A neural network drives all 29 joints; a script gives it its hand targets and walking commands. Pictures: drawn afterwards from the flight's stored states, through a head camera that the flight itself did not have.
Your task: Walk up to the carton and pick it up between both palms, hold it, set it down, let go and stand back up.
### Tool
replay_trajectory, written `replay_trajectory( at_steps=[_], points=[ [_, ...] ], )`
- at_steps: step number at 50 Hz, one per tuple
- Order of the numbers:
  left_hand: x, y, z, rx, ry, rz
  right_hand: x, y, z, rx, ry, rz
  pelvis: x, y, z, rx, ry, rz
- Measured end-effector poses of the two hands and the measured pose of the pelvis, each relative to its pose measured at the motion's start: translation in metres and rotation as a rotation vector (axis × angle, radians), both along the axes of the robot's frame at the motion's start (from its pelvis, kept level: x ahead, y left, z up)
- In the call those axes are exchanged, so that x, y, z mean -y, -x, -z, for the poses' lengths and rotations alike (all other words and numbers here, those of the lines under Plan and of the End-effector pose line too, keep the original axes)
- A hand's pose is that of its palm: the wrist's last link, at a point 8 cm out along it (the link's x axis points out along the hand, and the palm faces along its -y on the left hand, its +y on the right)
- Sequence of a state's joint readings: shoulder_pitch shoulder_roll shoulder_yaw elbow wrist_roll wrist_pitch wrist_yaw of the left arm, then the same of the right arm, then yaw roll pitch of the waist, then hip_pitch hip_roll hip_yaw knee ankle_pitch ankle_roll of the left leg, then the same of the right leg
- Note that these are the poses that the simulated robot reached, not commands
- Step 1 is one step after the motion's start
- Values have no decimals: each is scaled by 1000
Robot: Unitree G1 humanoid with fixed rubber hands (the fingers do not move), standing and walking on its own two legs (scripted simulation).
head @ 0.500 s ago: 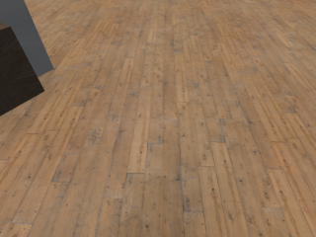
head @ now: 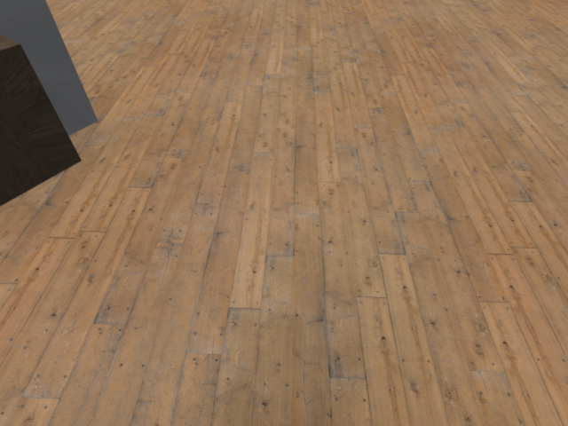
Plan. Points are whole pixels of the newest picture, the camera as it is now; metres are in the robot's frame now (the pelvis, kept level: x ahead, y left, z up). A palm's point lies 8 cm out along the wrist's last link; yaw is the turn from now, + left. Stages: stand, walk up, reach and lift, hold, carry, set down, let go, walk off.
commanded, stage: walk up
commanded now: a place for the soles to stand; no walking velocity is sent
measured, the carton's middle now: out of the picture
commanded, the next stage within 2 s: none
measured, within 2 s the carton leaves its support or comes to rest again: neither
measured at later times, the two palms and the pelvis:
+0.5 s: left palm out of the picture +0.12 +0.49 -0.08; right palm (373, 318) +0.31 -0.14 -0.06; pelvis +0.08 +0.13 -0.03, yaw +21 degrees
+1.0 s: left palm out of the picture +0.03 +0.54 -0.06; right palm (210, 194) +0.58 +0.17 -0.05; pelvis +0.25 +0.27 -0.01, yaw +42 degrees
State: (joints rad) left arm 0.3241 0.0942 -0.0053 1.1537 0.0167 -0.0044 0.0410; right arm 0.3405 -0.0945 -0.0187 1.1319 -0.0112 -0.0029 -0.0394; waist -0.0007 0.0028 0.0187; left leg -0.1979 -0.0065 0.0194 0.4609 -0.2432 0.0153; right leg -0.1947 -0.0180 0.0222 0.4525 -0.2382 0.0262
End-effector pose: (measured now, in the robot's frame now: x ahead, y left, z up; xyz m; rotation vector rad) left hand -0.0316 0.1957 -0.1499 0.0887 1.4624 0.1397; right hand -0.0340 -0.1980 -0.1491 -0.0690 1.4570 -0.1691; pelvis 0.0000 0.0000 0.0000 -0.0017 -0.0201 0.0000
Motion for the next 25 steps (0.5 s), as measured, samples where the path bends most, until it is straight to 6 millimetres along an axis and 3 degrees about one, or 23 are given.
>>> replay_trajectory(
  at_steps=[2,5,9,12,16,19,22,25],
  points=[
    [-8,-5,-1,37,-20,-7,5,-6,-1,20,1,-21,-1,0,2,-4,6,-20],
    [-50,-19,-9,181,-139,-34,28,-44,-8,92,49,-153,-4,0,6,-11,29,-96],
    [-123,-30,-32,331,-319,-68,56,-139,-40,284,150,-313,-19,-5,7,10,46,-178],
    [-179,-40,-50,414,-428,-79,57,-212,-73,434,208,-399,-37,-12,12,35,45,-227],
    [-250,-64,-61,510,-524,-95,25,-290,-107,594,260,-510,-72,-33,26,57,32,-287],
    [-291,-89,-54,571,-526,-111,-10,-329,-111,688,303,-580,-100,-48,44,60,1,-325],
    [-299,-124,-59,647,-465,-114,-40,-340,-104,683,288,-606,-116,-62,42,53,-13,-347],
    [-291,-154,-69,691,-406,-70,-61,-341,-94,632,259,-613,-129,-78,31,52,-29,-370]
  ],
)
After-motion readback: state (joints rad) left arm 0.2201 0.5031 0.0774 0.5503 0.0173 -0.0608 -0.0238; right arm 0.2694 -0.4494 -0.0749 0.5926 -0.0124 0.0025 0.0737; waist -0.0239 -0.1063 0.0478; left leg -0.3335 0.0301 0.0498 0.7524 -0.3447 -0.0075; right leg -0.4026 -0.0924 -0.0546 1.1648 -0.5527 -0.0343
